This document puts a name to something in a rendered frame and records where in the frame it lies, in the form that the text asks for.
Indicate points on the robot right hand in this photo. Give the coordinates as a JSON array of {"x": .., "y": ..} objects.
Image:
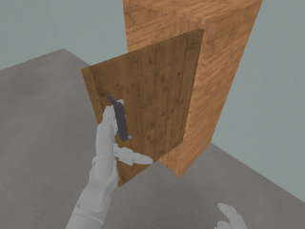
[{"x": 236, "y": 221}]

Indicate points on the left robot forearm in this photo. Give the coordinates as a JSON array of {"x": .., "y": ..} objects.
[{"x": 94, "y": 202}]

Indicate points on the handle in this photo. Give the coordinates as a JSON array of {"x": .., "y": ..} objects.
[{"x": 120, "y": 118}]

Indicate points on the cupboard door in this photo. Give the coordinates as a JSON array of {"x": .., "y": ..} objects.
[{"x": 156, "y": 85}]

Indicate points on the robot left hand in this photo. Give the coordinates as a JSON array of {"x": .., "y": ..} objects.
[{"x": 105, "y": 138}]

